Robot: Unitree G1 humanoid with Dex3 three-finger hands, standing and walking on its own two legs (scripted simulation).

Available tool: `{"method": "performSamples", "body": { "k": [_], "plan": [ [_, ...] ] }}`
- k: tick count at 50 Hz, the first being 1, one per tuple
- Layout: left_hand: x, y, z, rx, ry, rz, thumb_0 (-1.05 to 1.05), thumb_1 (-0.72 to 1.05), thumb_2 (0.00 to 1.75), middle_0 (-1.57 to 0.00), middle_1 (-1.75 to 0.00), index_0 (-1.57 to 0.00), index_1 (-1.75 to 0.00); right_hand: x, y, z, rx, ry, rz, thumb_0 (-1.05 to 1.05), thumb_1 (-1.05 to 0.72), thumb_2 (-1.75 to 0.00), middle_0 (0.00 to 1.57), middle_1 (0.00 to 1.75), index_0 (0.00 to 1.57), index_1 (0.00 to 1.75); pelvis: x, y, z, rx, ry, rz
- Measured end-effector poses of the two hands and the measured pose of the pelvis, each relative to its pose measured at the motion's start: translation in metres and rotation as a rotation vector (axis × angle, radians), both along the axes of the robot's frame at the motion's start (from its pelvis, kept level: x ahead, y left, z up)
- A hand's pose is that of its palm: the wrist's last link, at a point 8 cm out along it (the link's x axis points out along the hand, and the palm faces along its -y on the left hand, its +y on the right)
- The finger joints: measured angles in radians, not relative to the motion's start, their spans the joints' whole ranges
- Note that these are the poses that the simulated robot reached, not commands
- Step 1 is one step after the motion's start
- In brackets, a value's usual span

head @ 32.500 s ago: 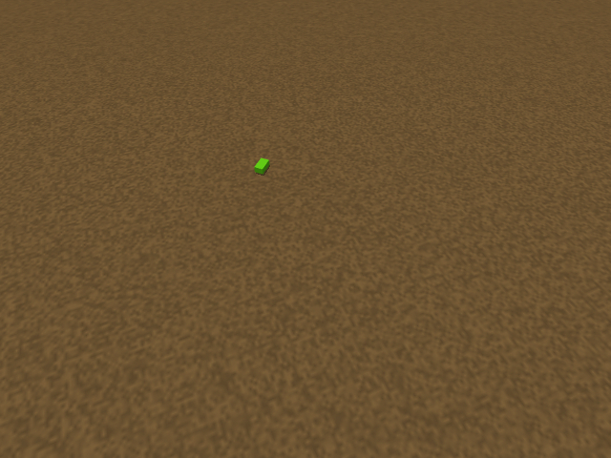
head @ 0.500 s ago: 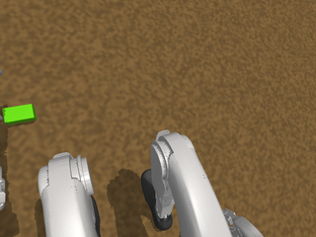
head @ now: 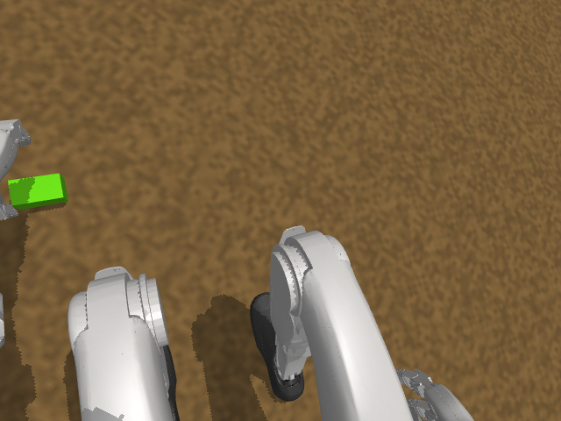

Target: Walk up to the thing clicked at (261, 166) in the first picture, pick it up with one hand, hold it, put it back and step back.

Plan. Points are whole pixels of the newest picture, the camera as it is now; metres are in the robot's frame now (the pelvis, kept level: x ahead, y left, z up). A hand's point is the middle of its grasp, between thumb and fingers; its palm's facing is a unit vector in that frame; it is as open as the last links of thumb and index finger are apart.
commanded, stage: home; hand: left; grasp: from above
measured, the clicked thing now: (39, 191) +0.49 +0.28 -0.32
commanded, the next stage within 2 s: none
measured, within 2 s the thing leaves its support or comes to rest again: neither
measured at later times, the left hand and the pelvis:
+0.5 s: hand out of the picture +0.39 +0.27 -0.01, palm faces -0.34 -0.47 -0.81, open 8.4 cm; pelvis +0.01 +0.00 +0.11, yaw +3 degrees
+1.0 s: hand out of the picture +0.26 +0.22 +0.20, palm faces +0.05 -0.93 -0.35, open 7.4 cm; pelvis +0.04 +0.00 +0.29, yaw +7 degrees
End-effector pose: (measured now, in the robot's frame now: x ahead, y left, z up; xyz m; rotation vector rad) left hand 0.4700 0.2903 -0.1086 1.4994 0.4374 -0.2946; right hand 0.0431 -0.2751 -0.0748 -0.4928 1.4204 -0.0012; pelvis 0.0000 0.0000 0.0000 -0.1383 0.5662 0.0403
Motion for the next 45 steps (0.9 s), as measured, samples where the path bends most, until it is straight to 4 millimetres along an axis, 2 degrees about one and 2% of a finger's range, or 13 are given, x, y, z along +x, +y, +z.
{"method": "performSamples", "body": {
  "k": [4, 8, 13, 17, 21, 26, 35, 40, 45],
  "plan": [
    [0.006, 0.003, -0.005, 0.02, -0.063, 0.009, 0.0, -0.06, 0.65, -0.46, -0.63, -0.47, -0.62, -0.013, 0.008, -0.007, 0.016, 0.041, -0.036, 0.0, -0.9, -0.9, 0.2, 0.3, 0.2, 0.3, 0.004, 0.002, -0.005, -0.003, 0.014, -0.001],
    [0.01, 0.004, 0.007, 0.026, -0.109, 0.051, 0.0, -0.01, 0.7, -0.4, -0.63, -0.41, -0.62, -0.015, 0.016, -0.01, 0.049, 0.054, -0.079, 0.0, -0.9, -0.89, 0.2, 0.3, 0.2, 0.3, 0.007, 0.003, -0.001, 0.002, 0.04, 0.001],
    [0.007, 0.005, 0.043, -0.005, -0.118, 0.135, 0.0, 0.12, 0.8, -0.31, -0.58, -0.31, -0.58, -0.002, 0.022, -0.003, 0.095, 0.014, -0.125, 0.01, -0.9, -0.89, 0.21, 0.3, 0.2, 0.3, 0.011, 0.004, 0.02, 0.007, 0.068, 0.006],
    [-0.01, 0.006, 0.08, -0.073, -0.095, 0.213, 0.0, 0.26, 0.84, -0.26, -0.52, -0.26, -0.52, 0.018, 0.023, 0.015, 0.127, -0.042, -0.147, 0.01, -0.9, -0.9, 0.21, 0.3, 0.2, 0.3, 0.013, 0.006, 0.047, 0.013, 0.078, 0.012],
    [-0.04, 0.006, 0.116, -0.18, -0.047, 0.291, 0.0, 0.46, 0.87, -0.23, -0.45, -0.23, -0.45, 0.047, 0.023, 0.042, 0.144, -0.121, -0.136, 0.01, -0.9, -0.9, 0.21, 0.3, 0.2, 0.3, 0.014, 0.006, 0.081, 0.023, 0.071, 0.018],
    [-0.087, 0.003, 0.156, -0.342, -0.007, 0.375, 0.0, 0.69, 0.88, -0.22, -0.37, -0.22, -0.37, 0.093, 0.021, 0.084, 0.139, -0.242, -0.082, 0.01, -0.9, -0.9, 0.21, 0.3, 0.2, 0.3, 0.014, 0.004, 0.121, 0.038, 0.043, 0.03],
    [-0.157, -0.003, 0.222, -0.575, -0.027, 0.562, 0.01, 0.86, 0.89, -0.21, -0.31, -0.21, -0.31, 0.171, 0.031, 0.16, 0.136, -0.485, -0.003, 0.01, -0.9, -0.9, 0.2, 0.3, 0.2, 0.3, 0.015, 0.001, 0.18, 0.057, -0.029, 0.055],
    [-0.185, -0.01, 0.26, -0.703, -0.025, 0.682, 0.01, 0.88, 0.89, -0.21, -0.31, -0.21, -0.3, 0.196, 0.047, 0.203, 0.162, -0.593, 0.004, 0.01, -0.9, -0.9, 0.2, 0.3, 0.2, 0.3, 0.02, 0.0, 0.214, 0.068, -0.077, 0.061],
    [-0.206, -0.02, 0.299, -0.832, -0.003, 0.792, 0.01, 0.89, 0.89, -0.2, -0.3, -0.21, -0.3, 0.204, 0.061, 0.246, 0.189, -0.662, -0.007, 0.01, -0.9, -0.9, 0.2, 0.3, 0.2, 0.3, 0.028, -0.001, 0.25, 0.077, -0.129, 0.067]
  ]
}}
